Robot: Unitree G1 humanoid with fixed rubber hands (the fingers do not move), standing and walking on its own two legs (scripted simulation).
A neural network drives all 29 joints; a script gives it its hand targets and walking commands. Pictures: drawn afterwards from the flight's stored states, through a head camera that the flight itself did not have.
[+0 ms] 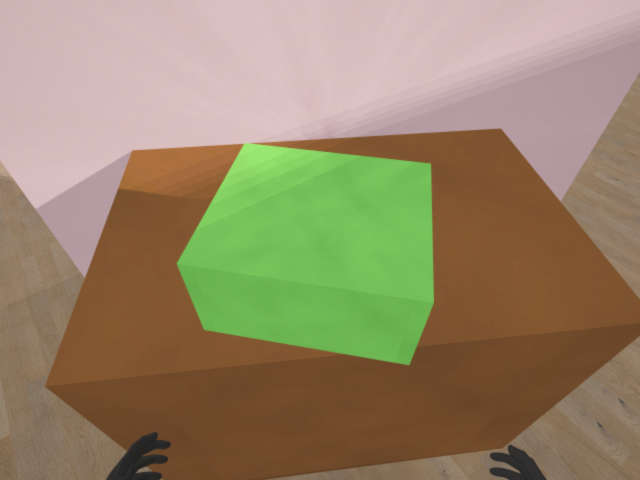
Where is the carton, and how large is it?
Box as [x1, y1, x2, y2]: [177, 143, 433, 364]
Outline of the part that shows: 244,143 177,262 181,275 204,329 409,364 433,303 430,163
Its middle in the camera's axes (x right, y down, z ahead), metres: +0.00 +0.01 +0.61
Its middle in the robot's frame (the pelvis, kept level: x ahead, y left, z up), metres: +0.47 +0.03 +0.02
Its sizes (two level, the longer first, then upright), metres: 0.313 0.272 0.160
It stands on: a pedestal, 0.70 m high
